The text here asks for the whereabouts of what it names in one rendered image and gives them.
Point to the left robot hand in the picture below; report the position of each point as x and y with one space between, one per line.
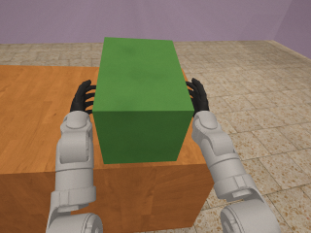
79 101

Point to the left robot upper arm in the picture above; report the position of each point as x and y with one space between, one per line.
79 223

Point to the right robot upper arm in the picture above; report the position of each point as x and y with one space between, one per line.
251 216

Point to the carton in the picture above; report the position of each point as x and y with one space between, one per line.
142 108

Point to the left robot forearm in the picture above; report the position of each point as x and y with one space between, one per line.
74 163

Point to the pedestal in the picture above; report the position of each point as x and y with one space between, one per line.
130 197

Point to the right robot hand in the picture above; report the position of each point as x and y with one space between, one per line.
199 97

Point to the right robot forearm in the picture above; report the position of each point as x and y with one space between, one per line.
231 182

